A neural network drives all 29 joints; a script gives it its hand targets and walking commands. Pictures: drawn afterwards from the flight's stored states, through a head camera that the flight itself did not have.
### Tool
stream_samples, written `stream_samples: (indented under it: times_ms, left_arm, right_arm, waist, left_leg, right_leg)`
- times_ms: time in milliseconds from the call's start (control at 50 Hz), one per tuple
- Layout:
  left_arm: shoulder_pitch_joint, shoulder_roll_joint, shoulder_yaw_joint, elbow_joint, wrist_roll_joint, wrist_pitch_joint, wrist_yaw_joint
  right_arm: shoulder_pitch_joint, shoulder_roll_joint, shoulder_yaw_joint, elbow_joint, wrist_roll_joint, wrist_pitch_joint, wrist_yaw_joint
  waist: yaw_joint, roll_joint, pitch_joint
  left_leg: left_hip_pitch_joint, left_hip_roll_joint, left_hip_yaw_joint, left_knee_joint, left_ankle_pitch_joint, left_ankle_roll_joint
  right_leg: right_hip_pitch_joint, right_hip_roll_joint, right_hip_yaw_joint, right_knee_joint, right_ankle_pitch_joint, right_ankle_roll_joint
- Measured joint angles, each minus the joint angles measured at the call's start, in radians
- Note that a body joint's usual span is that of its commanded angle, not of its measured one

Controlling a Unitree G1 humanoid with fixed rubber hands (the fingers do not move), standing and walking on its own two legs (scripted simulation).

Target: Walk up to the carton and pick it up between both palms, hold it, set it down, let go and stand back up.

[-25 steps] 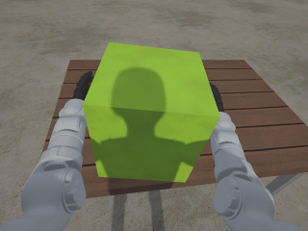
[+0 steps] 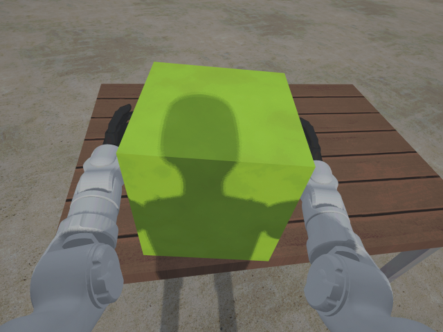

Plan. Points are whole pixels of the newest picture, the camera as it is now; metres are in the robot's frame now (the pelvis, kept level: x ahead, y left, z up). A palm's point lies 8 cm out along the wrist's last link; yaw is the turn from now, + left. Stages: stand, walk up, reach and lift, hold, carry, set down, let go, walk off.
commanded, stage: set down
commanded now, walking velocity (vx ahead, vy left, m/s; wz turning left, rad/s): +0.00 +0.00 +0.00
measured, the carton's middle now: (213, 165) +0.44 -0.01 +0.08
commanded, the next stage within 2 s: none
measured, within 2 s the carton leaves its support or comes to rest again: neither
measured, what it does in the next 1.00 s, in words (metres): stands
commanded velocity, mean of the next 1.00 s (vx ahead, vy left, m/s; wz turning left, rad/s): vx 0.00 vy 0.00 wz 0.00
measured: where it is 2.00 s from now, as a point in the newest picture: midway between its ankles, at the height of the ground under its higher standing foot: outside the picture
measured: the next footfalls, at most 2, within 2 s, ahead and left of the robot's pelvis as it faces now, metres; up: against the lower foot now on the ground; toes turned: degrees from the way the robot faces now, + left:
none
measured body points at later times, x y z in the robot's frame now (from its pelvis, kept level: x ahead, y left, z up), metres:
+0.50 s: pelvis +0.00 +0.00 +0.00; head +0.04 +0.01 +0.45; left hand +0.46 +0.17 +0.09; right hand +0.43 -0.20 +0.08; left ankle -0.02 +0.12 -0.75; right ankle -0.02 -0.13 -0.75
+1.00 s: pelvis -0.02 +0.00 +0.00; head +0.00 +0.01 +0.45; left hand +0.41 +0.20 +0.08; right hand +0.37 -0.24 +0.07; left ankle -0.02 +0.12 -0.75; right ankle -0.02 -0.13 -0.75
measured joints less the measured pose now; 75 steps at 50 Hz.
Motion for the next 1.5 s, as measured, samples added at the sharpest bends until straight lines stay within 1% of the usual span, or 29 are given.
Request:
stream_samples:
  times_ms: [180, 240, 280, 340, 400, 480, 520, 600, 680, 720, 780, 860, 960, 1100, 1160, 1220, 1300, 1380, 1500]
  left_arm:
    - [0.000, 0.000, 0.005, 0.000, 0.001, -0.009, 0.000]
    - [0.000, 0.001, 0.005, 0.000, 0.001, -0.017, 0.016]
    - [0.000, 0.009, -0.006, 0.013, 0.001, -0.027, 0.049]
    - [-0.002, 0.036, -0.071, 0.053, -0.023, -0.037, 0.090]
    - [-0.008, 0.061, -0.145, 0.118, -0.093, -0.062, 0.114]
    - [-0.009, 0.072, -0.236, 0.176, -0.187, -0.118, 0.135]
    - [-0.009, 0.073, -0.265, 0.184, -0.215, -0.145, 0.137]
    - [-0.013, 0.078, -0.276, 0.207, -0.234, -0.173, 0.133]
    - [-0.018, 0.091, -0.276, 0.230, -0.238, -0.174, 0.107]
    - [-0.015, 0.096, -0.276, 0.230, -0.243, -0.174, 0.093]
    - [-0.010, 0.102, -0.287, 0.230, -0.259, -0.179, 0.083]
    - [0.014, 0.107, -0.316, 0.230, -0.289, -0.193, 0.078]
    - [0.077, 0.111, -0.345, 0.223, -0.313, -0.196, 0.078]
    - [0.187, 0.114, -0.356, 0.121, -0.327, -0.189, 0.077]
    - [0.204, 0.114, -0.356, 0.105, -0.327, -0.170, 0.072]
    - [0.217, 0.114, -0.356, 0.104, -0.327, -0.155, 0.069]
    - [0.242, 0.118, -0.356, 0.104, -0.327, -0.152, 0.069]
    - [0.262, 0.124, -0.363, 0.096, -0.339, -0.152, 0.073]
    - [0.315, 0.124, -0.371, 0.019, -0.356, -0.152, 0.080]
  right_arm:
    - [-0.002, 0.000, 0.000, 0.000, 0.000, -0.002, 0.000]
    - [-0.001, -0.002, 0.001, 0.002, 0.012, -0.002, 0.000]
    - [-0.001, -0.016, 0.027, 0.031, 0.058, -0.001, -0.001]
    - [-0.001, -0.052, 0.097, 0.103, 0.147, -0.001, -0.012]
    - [-0.001, -0.081, 0.158, 0.158, 0.227, -0.003, -0.032]
    - [0.007, -0.111, 0.225, 0.171, 0.308, -0.040, -0.052]
    - [0.007, -0.132, 0.268, 0.171, 0.344, -0.067, -0.056]
    - [-0.020, -0.182, 0.341, 0.206, 0.401, -0.096, -0.064]
    - [-0.048, -0.245, 0.437, 0.261, 0.482, -0.105, -0.066]
    - [-0.041, -0.272, 0.488, 0.275, 0.530, -0.115, -0.066]
    - [-0.017, -0.293, 0.534, 0.285, 0.594, -0.121, -0.066]
    - [0.039, -0.298, 0.580, 0.285, 0.652, -0.135, -0.067]
    - [0.119, -0.298, 0.591, 0.265, 0.679, -0.151, -0.067]
    - [0.200, -0.301, 0.591, 0.151, 0.707, -0.151, -0.067]
    - [0.220, -0.310, 0.591, 0.127, 0.713, -0.129, -0.067]
    - [0.247, -0.319, 0.591, 0.109, 0.713, -0.095, -0.066]
    - [0.294, -0.320, 0.591, 0.074, 0.713, -0.053, -0.059]
    - [0.328, -0.320, 0.591, 0.035, 0.713, -0.024, -0.049]
    - [0.378, -0.320, 0.591, -0.065, 0.713, -0.012, -0.046]
  waist:
    - [-0.001, 0.000, 0.004]
    - [-0.001, 0.000, 0.007]
    - [-0.004, 0.001, 0.006]
    - [-0.008, 0.006, -0.005]
    - [-0.011, 0.016, -0.032]
    - [-0.007, 0.027, -0.111]
    - [-0.003, 0.029, -0.147]
    - [0.000, 0.029, -0.177]
    - [0.003, 0.029, -0.178]
    - [0.008, 0.029, -0.169]
    - [0.015, 0.029, -0.151]
    - [0.022, 0.029, -0.142]
    - [0.029, 0.029, -0.165]
    - [0.015, 0.029, -0.173]
    - [0.014, 0.029, -0.151]
    - [0.022, 0.029, -0.134]
    - [0.032, 0.029, -0.132]
    - [0.034, 0.029, -0.126]
    - [0.027, 0.029, -0.119]
  left_leg:
    - [0.000, 0.000, 0.000, 0.000, 0.000, 0.000]
    - [0.000, 0.000, 0.000, 0.000, 0.001, 0.000]
    - [-0.008, 0.000, 0.000, 0.000, 0.002, 0.000]
    - [-0.040, 0.000, 0.001, 0.000, 0.007, -0.001]
    - [-0.096, 0.000, 0.001, 0.000, 0.016, -0.002]
    - [-0.195, 0.000, 0.001, 0.000, 0.028, -0.005]
    - [-0.227, 0.000, 0.001, 0.000, 0.032, -0.008]
    - [-0.235, 0.001, 0.002, 0.001, 0.034, -0.015]
    - [-0.235, 0.001, 0.005, 0.001, 0.037, -0.016]
    - [-0.235, 0.002, 0.007, 0.001, 0.041, -0.016]
    - [-0.234, 0.002, 0.007, 0.001, 0.046, -0.016]
    - [-0.233, 0.003, 0.008, 0.001, 0.048, -0.016]
    - [-0.232, 0.003, 0.011, 0.001, 0.054, -0.015]
    - [-0.196, 0.003, 0.011, 0.001, 0.064, -0.015]
    - [-0.155, 0.003, 0.012, 0.001, 0.066, -0.009]
    - [-0.122, 0.003, 0.016, 0.001, 0.068, -0.005]
    - [-0.109, 0.003, 0.026, 0.001, 0.074, 0.000]
    - [-0.104, 0.003, 0.029, 0.001, 0.078, 0.000]
    - [-0.102, 0.003, 0.030, 0.001, 0.079, 0.001]
  right_leg:
    - [0.000, 0.000, 0.000, 0.000, 0.000, 0.000]
    - [0.000, 0.000, 0.000, 0.000, 0.000, 0.000]
    - [-0.008, 0.000, 0.000, 0.000, 0.001, 0.000]
    - [-0.040, 0.000, 0.000, 0.000, 0.007, -0.002]
    - [-0.096, 0.000, 0.000, 0.000, 0.015, -0.003]
    - [-0.195, 0.000, 0.000, 0.000, 0.027, -0.004]
    - [-0.227, 0.000, 0.000, 0.000, 0.029, -0.005]
    - [-0.235, 0.000, 0.000, 0.000, 0.029, -0.005]
    - [-0.235, 0.000, 0.002, 0.000, 0.030, -0.005]
    - [-0.235, 0.000, 0.003, 0.000, 0.034, -0.004]
    - [-0.235, 0.000, 0.003, 0.000, 0.041, -0.003]
    - [-0.235, 0.001, 0.004, 0.000, 0.050, -0.002]
    - [-0.234, 0.001, 0.006, 0.000, 0.057, -0.003]
    - [-0.198, 0.001, 0.006, 0.000, 0.067, -0.003]
    - [-0.158, 0.002, 0.007, 0.000, 0.069, -0.003]
    - [-0.128, 0.002, 0.011, 0.002, 0.073, -0.003]
    - [-0.123, 0.002, 0.021, 0.013, 0.075, -0.003]
    - [-0.123, 0.002, 0.024, 0.021, 0.076, -0.006]
    - [-0.123, 0.002, 0.024, 0.025, 0.076, -0.005]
